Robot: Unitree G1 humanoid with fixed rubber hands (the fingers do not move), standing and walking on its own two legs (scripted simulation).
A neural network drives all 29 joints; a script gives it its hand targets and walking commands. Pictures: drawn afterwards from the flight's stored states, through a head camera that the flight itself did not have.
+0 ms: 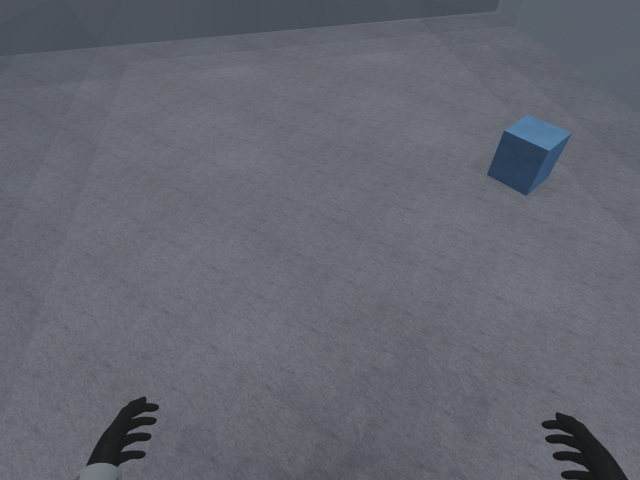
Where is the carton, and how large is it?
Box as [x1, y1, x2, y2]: [487, 115, 571, 195]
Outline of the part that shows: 529,115 526,115 504,130 487,173 488,175 525,195 548,176 571,133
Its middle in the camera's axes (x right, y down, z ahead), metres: +0.97 -0.41 +1.80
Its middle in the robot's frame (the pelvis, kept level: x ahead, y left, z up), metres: +1.55 -0.92 -0.63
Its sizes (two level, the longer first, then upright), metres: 0.210 0.200 0.250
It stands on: the floor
